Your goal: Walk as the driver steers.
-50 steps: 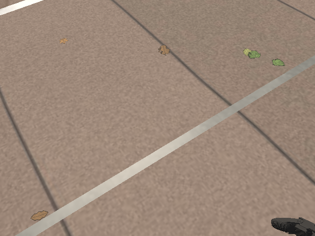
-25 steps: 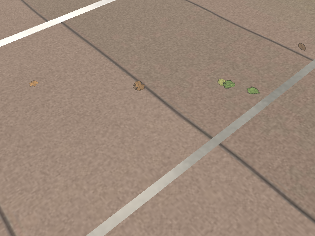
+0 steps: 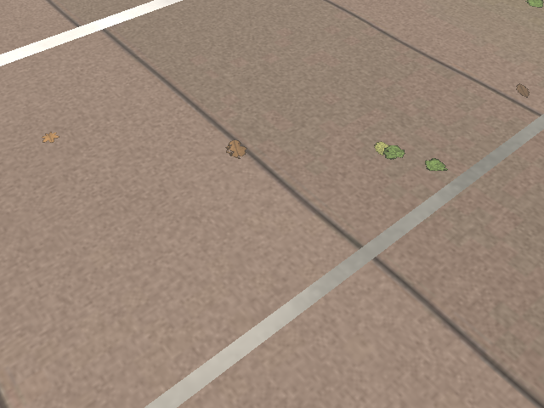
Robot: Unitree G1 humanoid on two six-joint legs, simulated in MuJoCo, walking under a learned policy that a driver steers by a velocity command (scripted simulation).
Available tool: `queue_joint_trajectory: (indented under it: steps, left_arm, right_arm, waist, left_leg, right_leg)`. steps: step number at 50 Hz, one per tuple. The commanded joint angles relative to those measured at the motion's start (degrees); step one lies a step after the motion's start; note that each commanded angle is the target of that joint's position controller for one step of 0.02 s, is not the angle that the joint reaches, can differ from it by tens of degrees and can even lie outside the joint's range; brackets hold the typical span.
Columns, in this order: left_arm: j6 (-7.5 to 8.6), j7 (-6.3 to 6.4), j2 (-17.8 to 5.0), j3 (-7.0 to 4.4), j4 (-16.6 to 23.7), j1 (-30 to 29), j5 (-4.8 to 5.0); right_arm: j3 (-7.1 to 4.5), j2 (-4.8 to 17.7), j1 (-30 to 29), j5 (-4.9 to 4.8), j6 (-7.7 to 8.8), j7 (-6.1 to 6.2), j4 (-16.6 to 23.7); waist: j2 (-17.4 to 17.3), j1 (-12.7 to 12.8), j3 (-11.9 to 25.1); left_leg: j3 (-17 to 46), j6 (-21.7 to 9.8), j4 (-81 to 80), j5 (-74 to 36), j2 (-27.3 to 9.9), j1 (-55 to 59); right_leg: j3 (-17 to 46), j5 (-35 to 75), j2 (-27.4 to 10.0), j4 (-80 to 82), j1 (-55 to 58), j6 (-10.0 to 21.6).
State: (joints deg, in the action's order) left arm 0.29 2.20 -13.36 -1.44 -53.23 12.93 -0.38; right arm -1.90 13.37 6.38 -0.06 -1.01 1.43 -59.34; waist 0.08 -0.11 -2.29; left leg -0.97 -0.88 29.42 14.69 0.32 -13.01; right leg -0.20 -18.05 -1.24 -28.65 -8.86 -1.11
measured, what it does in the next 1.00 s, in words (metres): walks ahead: left foot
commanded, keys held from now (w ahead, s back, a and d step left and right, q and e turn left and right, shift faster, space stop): no key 0.20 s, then w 0.70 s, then w+e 0.10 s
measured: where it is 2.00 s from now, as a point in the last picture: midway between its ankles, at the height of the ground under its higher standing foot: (314, 291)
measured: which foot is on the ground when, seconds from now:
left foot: down 0.00-0.46, up 0.48-0.86, down 0.88-1.00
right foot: down 0.00-0.88, up 0.90-1.00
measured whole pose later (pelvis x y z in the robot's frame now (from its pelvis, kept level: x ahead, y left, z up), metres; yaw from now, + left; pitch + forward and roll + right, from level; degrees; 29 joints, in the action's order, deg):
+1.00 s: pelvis +0.29 +0.03 -0.01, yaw -2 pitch +1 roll +1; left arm 5.7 0.9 -12.7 -2.8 -59.1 21.3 2.2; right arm -3.2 13.9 3.5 -0.6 5.7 -2.1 -54.7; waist 1.0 1.3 -2.9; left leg -5.2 -3.5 29.5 9.0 1.7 -21.5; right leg 3.5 -23.1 -2.1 -69.2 -17.0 2.3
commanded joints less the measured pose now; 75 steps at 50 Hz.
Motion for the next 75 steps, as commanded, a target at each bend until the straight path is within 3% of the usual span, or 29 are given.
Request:
queue_joint_trajectory:
  steps: [1,10,13,18,20,22,23,24,25,26,28,30,34,39,42,44,45,46,48,49,52,59,66,69,71,72,73,74,75]
  left_arm:
    - [0.40,0.31,-5.97,-1.23,0.82,1.61,-0.01]
    - [0.33,0.64,-5.44,-0.97,-2.61,2.46,-0.02]
    - [0.19,0.93,-5.35,-1.15,-3.52,3.48,0.63]
    - [3.15,-0.22,-2.78,-0.92,-2.17,1.87,1.38]
    - [3.93,-0.90,-2.33,-1.15,-3.22,4.71,1.67]
    - [4.19,-0.95,-2.55,-1.70,-6.94,12.23,1.20]
    - [4.22,-0.78,-5.76,-2.69,-8.62,18.89,0.88]
    - [4.69,-1.49,-11.98,-4.07,-9.14,23.56,1.11]
    - [5.58,-1.66,-9.81,-3.22,-8.67,21.43,0.24]
    - [6.29,-1.68,-6.94,-2.43,-7.58,18.18,0.39]
    - [6.58,-2.33,-6.15,-2.02,-6.09,14.24,0.97]
    - [5.93,-2.28,-3.56,-1.14,-6.03,14.72,0.36]
    - [5.03,-1.19,-5.38,-1.28,-6.08,16.76,0.06]
    - [5.16,-0.92,-7.51,-2.31,-7.29,18.34,1.20]
    - [4.43,-0.83,-8.99,-3.12,-6.89,15.98,1.24]
    - [3.72,-0.84,-8.59,-2.89,-5.84,13.91,0.58]
    - [3.96,-1.20,-4.96,-1.85,-4.41,15.91,-0.23]
    - [5.41,-1.76,2.76,0.22,-4.76,21.04,0.99]
    - [7.24,-1.68,-5.90,-2.28,-2.21,9.95,4.03]
    - [7.24,-1.00,-6.13,-2.62,-1.92,7.82,3.55]
    - [4.59,-0.55,-2.54,-3.35,-2.53,10.46,2.82]
    - [3.72,-1.60,-3.00,-3.68,2.74,-1.10,1.78]
    - [4.00,-4.84,-1.10,-1.77,9.66,-15.53,1.64]
    - [3.80,-6.22,-3.23,-2.54,11.96,-14.75,1.91]
    - [3.44,-6.43,-7.55,-4.69,10.62,-4.49,2.18]
    - [3.30,-5.65,-11.49,-6.79,8.42,5.31,2.27]
    - [2.75,-4.25,-17.98,-8.60,7.42,11.22,1.93]
    - [3.27,-4.21,-18.12,-7.89,8.68,10.67,1.52]
    - [3.62,-4.11,-13.35,-6.51,8.60,10.81,0.69]
  right_arm:
    - [-1.08,6.32,-0.54,0.00,0.37,0.27,0.94]
    - [-0.85,5.91,-0.45,0.03,0.38,0.40,-1.48]
    - [-1.57,7.47,2.10,-0.81,0.18,0.54,-2.64]
    - [-3.01,11.02,7.33,-1.30,2.94,0.11,-2.70]
    - [-2.78,10.28,2.09,-1.71,3.56,-0.14,-0.45]
    - [-2.28,8.20,-3.91,-2.30,3.49,-0.49,1.94]
    - [-1.31,4.50,-4.86,-1.66,3.92,-0.86,2.84]
    - [-1.01,3.27,-6.94,-1.58,5.06,-0.90,5.68]
    - [-1.59,5.62,-7.90,-2.08,5.86,-0.99,5.99]
    - [-1.65,5.79,-4.88,-2.68,6.34,-1.50,5.02]
    - [-1.99,6.19,-2.85,-2.04,6.92,-1.95,3.69]
    - [-2.12,5.36,-4.47,-1.43,6.93,-2.48,4.07]
    - [-0.60,1.29,-12.76,-1.26,6.28,-3.14,7.56]
    - [-0.25,3.31,-18.16,-1.91,6.16,-4.02,11.31]
    - [-1.86,7.03,-12.38,-1.72,6.60,-4.24,11.10]
    - [-4.55,11.32,6.26,-2.03,6.11,-3.38,5.82]
    - [-5.70,15.62,15.85,-0.88,5.61,-2.60,4.01]
    - [-5.05,15.79,17.51,-0.16,5.64,-3.03,3.41]
    - [-3.01,8.32,7.35,-0.92,6.69,-3.13,4.77]
    - [-2.49,6.61,2.81,-0.53,7.38,-3.33,5.45]
    - [-1.58,2.95,0.87,0.83,8.31,-3.62,4.02]
    - [-2.02,6.94,5.62,1.30,8.27,-1.06,2.30]
    - [-2.41,9.49,14.36,0.03,6.05,-0.03,1.27]
    - [-3.02,11.49,13.23,-0.16,4.48,0.39,2.73]
    - [-3.48,13.02,11.52,-0.05,3.51,0.90,4.17]
    - [-3.28,12.76,10.41,-0.25,3.50,1.02,5.14]
    - [-1.66,7.11,14.29,1.06,4.69,0.29,7.45]
    - [-0.22,4.00,14.37,0.31,7.61,-0.93,9.60]
    - [-1.76,9.12,6.01,-2.07,9.76,-1.78,11.72]
  waist:
    - [0.07,-0.08,2.32]
    - [-0.18,-0.09,1.17]
    - [-1.81,-0.63,-0.55]
    - [-10.26,-1.59,-4.02]
    - [-9.04,1.91,-4.15]
    - [-5.20,6.08,-4.33]
    - [5.32,7.67,-0.96]
    - [18.35,8.47,-1.52]
    - [12.77,6.80,-4.37]
    - [8.11,4.28,-5.70]
    - [4.50,2.44,-4.89]
    - [4.88,2.54,-3.78]
    - [5.08,4.35,-4.91]
    - [6.69,4.04,-7.17]
    - [8.22,-0.79,-1.58]
    - [8.10,-9.63,9.42]
    - [-2.02,-10.39,17.81]
    - [-15.38,-6.60,26.17]
    - [-7.61,-5.62,9.46]
    - [-2.23,-3.21,6.19]
    - [-4.61,1.25,3.14]
    - [-1.91,0.49,-1.90]
    - [-0.12,-4.38,-4.28]
    - [-3.42,-1.76,-1.21]
    - [-6.21,4.47,5.24]
    - [-4.57,9.63,10.02]
    - [7.81,7.70,16.90]
    - [11.21,4.97,24.46]
    - [6.55,7.88,20.40]
  left_leg:
    - [2.94,-1.80,-4.03,-14.05,-2.67,4.15]
    - [2.89,-1.74,-5.49,-10.10,-2.44,3.35]
    - [3.94,-3.86,-7.18,20.29,-2.09,0.21]
    - [27.35,-13.18,-19.72,34.45,-17.47,-2.49]
    - [23.66,-11.73,-19.60,29.93,-16.33,-7.75]
    - [11.41,-6.89,-10.69,20.56,-8.39,-17.00]
    - [3.62,-3.47,5.88,13.93,-3.05,-23.16]
    - [-2.61,-1.39,19.65,14.65,2.07,-33.56]
    - [2.73,-2.09,29.68,16.17,-1.00,-37.58]
    - [4.48,-2.93,33.98,10.96,-3.25,-40.52]
    - [3.68,-3.55,33.54,2.70,-5.64,-40.79]
    - [1.96,-2.58,28.67,-2.52,-6.40,-36.65]
    - [-2.06,-0.27,13.54,-11.11,-3.71,-28.55]
    - [-2.24,-2.11,3.08,-14.51,-2.48,-22.31]
    - [-3.55,-5.09,1.58,-11.22,0.33,-12.38]
    - [-2.68,-8.21,2.49,-10.86,0.68,12.86]
    - [15.94,-13.08,1.67,-2.54,-12.85,32.26]
    - [43.44,-20.08,-10.29,10.31,-24.01,40.04]
    - [30.58,-14.11,-15.31,8.10,-20.21,23.23]
    - [23.57,-12.34,-16.72,1.28,-18.48,14.04]
    - [10.58,-9.83,-21.01,-5.43,-13.99,1.82]
    - [-1.28,-9.47,-24.37,-15.75,-13.06,3.14]
    - [-8.32,-7.79,-20.11,-25.64,-15.50,17.77]
    - [-10.96,-6.33,-11.35,-48.56,-16.68,21.65]
    - [-12.12,-4.93,4.29,-62.44,-16.12,19.85]
    - [-12.89,-2.77,18.31,-55.16,-13.77,11.68]
    - [-12.49,0.65,40.17,-18.77,-7.15,-11.38]
    - [0.55,1.56,53.59,18.46,3.43,-26.65]
    - [7.09,-0.39,54.75,15.11,-0.20,-33.42]
  right_leg:
    - [1.04,12.77,-1.25,4.69,-2.86,0.81]
    - [0.48,9.30,-0.92,5.75,-3.31,0.59]
    - [-1.87,-12.69,1.52,2.45,-7.20,2.34]
    - [-1.87,-8.78,0.48,-13.87,-14.15,4.49]
    - [-1.52,-9.37,-0.50,-8.68,-7.43,6.62]
    - [-1.84,-2.37,0.86,4.29,7.74,7.51]
    - [10.65,-7.07,-7.54,10.17,15.61,9.13]
    - [32.30,-15.00,-19.31,19.59,18.79,15.40]
    - [37.70,-15.99,-22.42,20.78,15.93,17.78]
    - [32.92,-13.26,-20.74,20.05,16.74,16.43]
    - [22.97,-2.30,-16.85,20.33,17.33,12.69]
    - [14.21,11.75,-13.46,20.80,15.56,10.75]
    - [5.66,18.96,-9.75,22.32,8.52,10.31]
    - [3.76,21.11,-12.71,23.32,9.24,10.28]
    - [1.74,45.25,-14.13,13.88,14.14,8.44]
    - [-1.09,52.58,-10.42,-7.53,5.53,5.48]
    - [-2.69,29.57,-4.81,-28.06,-12.26,3.21]
    - [4.60,-14.10,4.67,-45.03,-25.49,1.63]
    - [7.44,-7.57,-1.33,-51.09,-32.94,4.35]
    - [6.58,-1.95,-4.45,-48.16,-29.51,4.77]
    - [7.02,3.36,-7.81,-42.37,-21.61,5.59]
    - [7.21,19.40,-7.02,-25.43,-32.32,3.58]
    - [-1.31,20.44,-4.73,-9.08,-35.72,4.68]
    - [-5.99,11.90,-0.57,-7.48,-28.99,7.15]
    - [-7.90,7.90,3.97,-6.95,-14.49,10.12]
    - [-4.77,11.30,4.57,-2.21,1.16,12.77]
    - [19.41,8.94,-9.57,-2.36,23.48,20.23]
    - [49.22,3.48,-19.43,8.84,34.10,28.40]
    - [43.21,4.70,-17.25,11.67,32.79,24.25]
